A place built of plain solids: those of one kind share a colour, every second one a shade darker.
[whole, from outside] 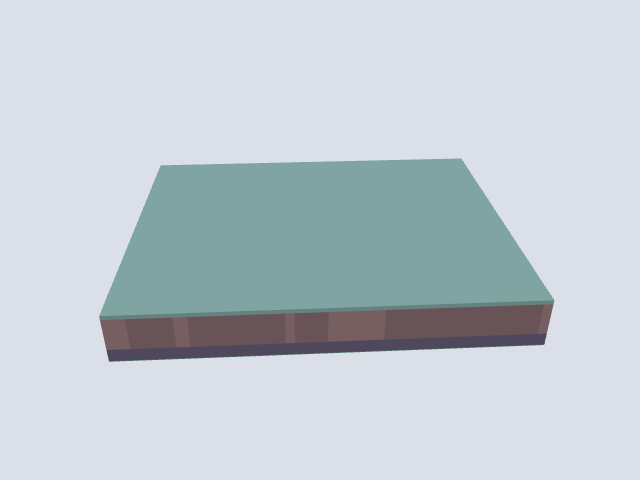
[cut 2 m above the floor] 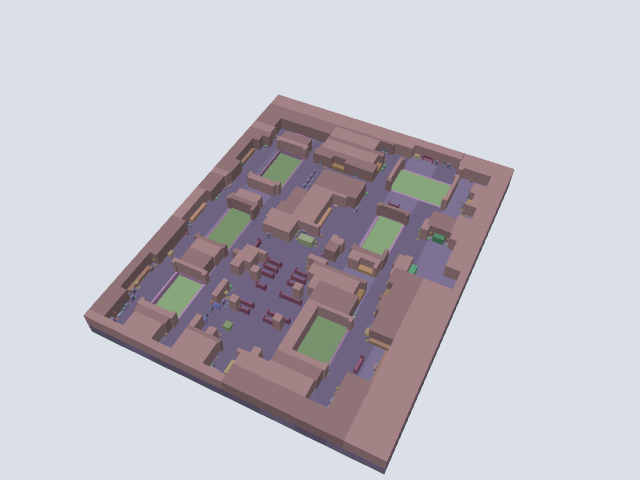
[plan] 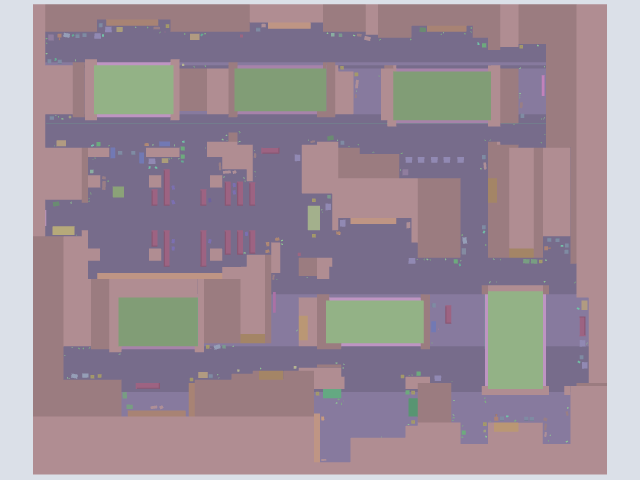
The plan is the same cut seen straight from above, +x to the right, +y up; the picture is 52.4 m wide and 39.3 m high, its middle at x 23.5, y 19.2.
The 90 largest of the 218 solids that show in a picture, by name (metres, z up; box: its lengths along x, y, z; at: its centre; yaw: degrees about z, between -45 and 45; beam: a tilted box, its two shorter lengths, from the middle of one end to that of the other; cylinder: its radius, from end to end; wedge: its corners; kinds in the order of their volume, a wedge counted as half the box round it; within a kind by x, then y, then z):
{
 "wall_rock_1": {"box": [1.0, 19.0, 3.9], "at": [0.5, 29.0, 1.95]},
 "wall_rock_2": {"box": [2.5, 11.75, 3.9], "at": [1.25, 13.62, 1.95]},
 "wall_rock_3": {"box": [2.25, 4.0, 3.9], "at": [2.12, 31.5, 1.95]},
 "wall_rock_4": {"box": [3.0, 4.25, 3.9], "at": [2.5, 24.62, 1.95]},
 "wall_rock_5": {"box": [4.25, 2.25, 3.9], "at": [3.12, 37.38, 1.95]},
 "wall_rock_6": {"box": [2.0, 3.5, 3.9], "at": [3.5, 17.75, 1.95]},
 "wall_rock_7": {"box": [7.25, 3.0, 3.9], "at": [3.62, 6.25, 1.95]},
 "wall_rock_8": {"box": [2.25, 5.5, 3.9], "at": [3.62, 13.25, 1.95]},
 "wall_rock_9": {"box": [1.0, 4.5, 3.9], "at": [3.75, 31.5, 1.95]},
 "wall_rock_10": {"box": [0.5, 4.5, 3.9], "at": [4.25, 24.5, 1.95]},
 "wall_rock_11": {"box": [0.75, 4.5, 3.9], "at": [4.62, 31.75, 1.95]},
 "wall_rock_12": {"box": [1.5, 5.75, 3.9], "at": [5.5, 13.12, 1.95]},
 "wall_rock_13": {"box": [0.75, 5.5, 3.9], "at": [6.62, 13.25, 1.95]},
 "wall_rock_14": {"box": [6.0, 1.25, 3.9], "at": [8.25, 37.88, 1.95]},
 "wall_rock_15": {"box": [6.5, 1.5, 3.9], "at": [10.25, 15.25, 1.95]},
 "wall_rock_16": {"box": [23.0, 3.75, 3.9], "at": [11.5, 2.88, 1.95]},
 "wall_rock_17": {"box": [0.5, 4.5, 3.9], "at": [11.75, 31.75, 1.95]},
 "wall_rock_18": {"box": [2.25, 3.5, 3.9], "at": [13.12, 31.5, 1.95]},
 "wall_rock_19": {"box": [0.5, 5.5, 3.9], "at": [13.75, 13.25, 1.95]},
 "wall_rock_20": {"box": [6.5, 2.25, 3.9], "at": [14.5, 37.38, 1.95]},
 "wall_rock_21": {"box": [1.75, 3.75, 3.9], "at": [15.12, 31.38, 1.95]},
 "wall_rock_22": {"box": [3.0, 5.25, 3.9], "at": [15.5, 13.38, 1.95]},
 "wall_rock_23": {"box": [2.0, 2.0, 3.9], "at": [16.5, 26.0, 1.95]},
 "wall_rock_24": {"box": [2.0, 5.5, 3.9], "at": [18.0, 14.25, 1.95]},
 "wall_rock_25": {"box": [9.75, 3.0, 3.9], "at": [18.13, 6.25, 1.95]},
 "wall_rock_26": {"box": [0.5, 7.25, 3.9], "at": [19.25, 14.38, 1.95]},
 "wall_rock_27": {"box": [6.0, 1.5, 3.9], "at": [20.75, 37.75, 1.95]},
 "wall_rock_28": {"box": [0.75, 3.5, 3.9], "at": [22.88, 12.75, 1.95]},
 "wall_rock_29": {"box": [2.5, 4.0, 3.9], "at": [23.25, 25.0, 1.95]},
 "wall_rock_30": {"box": [47.0, 1.0, 3.9], "at": [23.5, 0.5, 1.95]},
 "wall_rock_31": {"box": [0.75, 4.0, 3.9], "at": [23.62, 12.75, 1.95]},
 "wall_rock_32": {"box": [2.5, 1.0, 3.9], "at": [24.25, 7.5, 1.95]},
 "wall_rock_33": {"box": [0.75, 4.0, 3.9], "at": [24.38, 31.75, 1.95]},
 "wall_rock_34": {"box": [0.5, 7.25, 3.9], "at": [24.75, 23.62, 1.95]},
 "wall_rock_35": {"box": [1.5, 3.5, 3.9], "at": [25.5, 31.25, 1.95]},
 "wall_rock_36": {"box": [3.5, 2.25, 3.9], "at": [25.5, 37.38, 1.95]},
 "wall_rock_37": {"box": [5.0, 2.0, 3.9], "at": [27.5, 25.25, 1.95]},
 "wall_rock_38": {"box": [1.0, 2.5, 3.9], "at": [27.75, 37.25, 1.95]},
 "wall_rock_39": {"box": [6.0, 3.25, 3.9], "at": [28.0, 22.63, 1.95]},
 "wall_rock_40": {"box": [1.0, 4.25, 3.9], "at": [29.0, 31.12, 1.95]},
 "wall_rock_41": {"box": [2.75, 2.75, 3.9], "at": [29.62, 37.12, 1.95]},
 "wall_rock_42": {"box": [9.0, 0.5, 3.9], "at": [30.5, 2.75, 1.95]},
 "wall_rock_43": {"box": [0.5, 5.25, 3.9], "at": [31.25, 21.62, 1.95]},
 "wall_rock_44": {"box": [4.5, 1.0, 3.9], "at": [32.75, 3.5, 1.95]},
 "wall_rock_45": {"box": [2.75, 3.25, 3.9], "at": [32.87, 5.88, 1.95]},
 "wall_rock_46": {"box": [3.5, 6.5, 3.9], "at": [33.25, 21.0, 1.95]},
 "wall_rock_47": {"box": [5.0, 1.75, 3.9], "at": [33.5, 37.62, 1.95]},
 "wall_rock_48": {"box": [21.0, 1.5, 3.9], "at": [36.5, 1.75, 1.95]},
 "wall_rock_49": {"box": [1.25, 2.75, 3.9], "at": [36.62, 37.12, 1.95]},
 "wall_rock_50": {"box": [1.0, 3.75, 3.9], "at": [37.75, 36.62, 1.95]},
 "wall_rock_51": {"box": [0.75, 4.5, 3.9], "at": [37.88, 31.25, 1.95]},
 "wall_rock_52": {"box": [1.75, 4.5, 3.9], "at": [38.13, 20.0, 1.95]},
 "wall_rock_53": {"box": [1.0, 4.75, 3.9], "at": [38.5, 24.62, 1.95]},
 "wall_rock_54": {"box": [1.5, 4.5, 3.9], "at": [39.0, 31.0, 1.95]},
 "wall_rock_55": {"box": [1.5, 3.5, 3.9], "at": [39.0, 36.75, 1.95]},
 "wall_rock_56": {"box": [4.5, 1.0, 3.9], "at": [39.5, 3.0, 1.95]},
 "wall_rock_57": {"box": [5.5, 0.5, 3.9], "at": [39.5, 6.75, 1.95]},
 "wall_rock_58": {"box": [2.0, 8.25, 3.9], "at": [40.0, 22.63, 1.95]},
 "wall_rock_59": {"box": [2.25, 3.25, 3.9], "at": [40.88, 36.88, 1.95]},
 "wall_rock_60": {"box": [0.75, 9.0, 3.9], "at": [41.38, 22.25, 1.95]},
 "wall_rock_61": {"box": [2.25, 7.25, 3.9], "at": [42.88, 23.13, 1.95]},
 "wall_rock_62": {"box": [2.0, 11.75, 3.9], "at": [43.0, 32.62, 1.95]},
 "wall_rock_63": {"box": [0.5, 21.25, 3.9], "at": [44.25, 27.88, 1.95]},
 "wall_rock_64": {"box": [1.0, 24.0, 3.9], "at": [45.0, 26.5, 1.95]},
 "wall_rock_65": {"box": [3.0, 4.75, 3.9], "at": [45.5, 4.88, 1.95]},
 "wall_rock_66": {"box": [1.5, 31.0, 3.9], "at": [46.25, 23.0, 1.95]},
 "floor_strip_1": {"box": [4.75, 3.75, 1.5], "at": [2.38, 31.38, -0.75]},
 "floor_strip_2": {"box": [6.75, 4.0, 1.5], "at": [3.38, 12.5, -0.75]},
 "floor_strip_3": {"box": [4.5, 3.75, 1.5], "at": [14.0, 31.38, -0.75]},
 "floor_strip_4": {"box": [29.25, 0.5, 1.5], "at": [14.62, 29.0, -0.75]},
 "floor_strip_5": {"box": [37.0, 3.5, 1.5], "at": [18.5, 8.5, -0.75]},
 "floor_strip_6": {"box": [37.0, 0.5, 1.5], "at": [18.5, 15.0, -0.75]},
 "floor_strip_7": {"box": [10.0, 4.0, 1.5], "at": [18.75, 12.5, -0.75]},
 "floor_strip_8": {"box": [47.0, 6.75, 1.5], "at": [23.5, 3.38, -0.75]},
 "floor_strip_9": {"box": [47.0, 13.5, 1.5], "at": [23.5, 22.0, -0.75]},
 "floor_strip_10": {"box": [47.0, 4.75, 1.5], "at": [23.5, 36.12, -0.75]},
 "floor_strip_11": {"box": [5.0, 3.75, 1.5], "at": [26.75, 31.38, -0.75]},
 "floor_strip_12": {"box": [35.25, 0.25, 1.5], "at": [29.38, 33.63, -0.75]},
 "floor_strip_13": {"box": [4.75, 4.0, 1.5], "at": [34.62, 12.5, -0.75]},
 "floor_strip_14": {"box": [9.25, 3.75, 1.5], "at": [42.38, 31.38, -0.75]},
 "floor_strip_15": {"box": [5.0, 3.5, 1.5], "at": [44.5, 8.5, -0.75]},
 "floor_strip_16": {"box": [5.0, 4.0, 1.5], "at": [44.5, 12.5, -0.75]},
 "ceil_rock_1": {"box": [47.0, 38.5, 0.5], "at": [23.5, 19.25, 4.15]},
 "floor_old_1": {"box": [6.5, 4.0, 0.67], "at": [8.25, 31.5, -1.16]},
 "floor_old_2": {"box": [6.5, 4.0, 1.5], "at": [10.25, 12.5, -0.75]},
 "floor_old_3": {"box": [7.5, 3.5, 1.5], "at": [20.25, 31.5, -0.75]},
 "floor_old_4": {"box": [8.0, 3.5, 1.33], "at": [28.0, 12.5, -0.83]},
 "floor_old_5": {"box": [8.0, 4.0, 0.86], "at": [33.5, 31.0, -1.07]},
 "floor_old_6": {"box": [4.5, 8.0, 1.5], "at": [39.5, 11.0, -0.75]},
 "floor_base_1": {"box": [47.0, 38.5, 0.1], "at": [23.5, 19.25, -1.55]}
}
